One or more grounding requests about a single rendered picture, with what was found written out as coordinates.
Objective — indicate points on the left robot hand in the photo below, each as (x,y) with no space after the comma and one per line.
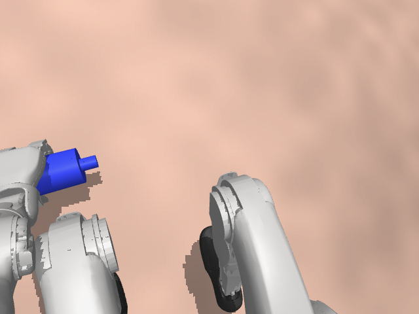
(24,165)

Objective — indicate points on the left robot arm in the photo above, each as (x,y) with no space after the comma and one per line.
(19,207)

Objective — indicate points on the left robot foot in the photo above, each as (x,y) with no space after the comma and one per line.
(121,294)

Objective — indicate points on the right robot foot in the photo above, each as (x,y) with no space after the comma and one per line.
(211,263)

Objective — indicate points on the bottle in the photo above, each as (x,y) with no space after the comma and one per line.
(63,170)

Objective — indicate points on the right robot hand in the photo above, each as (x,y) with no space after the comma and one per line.
(321,308)

